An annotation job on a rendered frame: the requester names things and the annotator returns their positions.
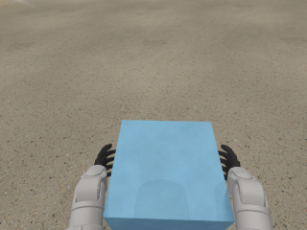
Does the left robot hand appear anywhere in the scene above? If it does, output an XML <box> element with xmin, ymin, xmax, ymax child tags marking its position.
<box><xmin>94</xmin><ymin>144</ymin><xmax>116</xmax><ymax>177</ymax></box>

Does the right robot forearm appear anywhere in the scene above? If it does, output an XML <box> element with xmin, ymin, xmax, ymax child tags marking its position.
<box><xmin>226</xmin><ymin>167</ymin><xmax>273</xmax><ymax>230</ymax></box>

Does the left robot forearm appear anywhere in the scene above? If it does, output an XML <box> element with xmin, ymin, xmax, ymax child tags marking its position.
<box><xmin>65</xmin><ymin>165</ymin><xmax>107</xmax><ymax>230</ymax></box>

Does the right robot hand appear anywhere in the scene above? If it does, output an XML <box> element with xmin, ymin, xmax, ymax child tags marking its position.
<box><xmin>218</xmin><ymin>144</ymin><xmax>241</xmax><ymax>180</ymax></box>

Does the carton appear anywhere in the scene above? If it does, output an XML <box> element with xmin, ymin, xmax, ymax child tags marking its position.
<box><xmin>103</xmin><ymin>120</ymin><xmax>235</xmax><ymax>230</ymax></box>

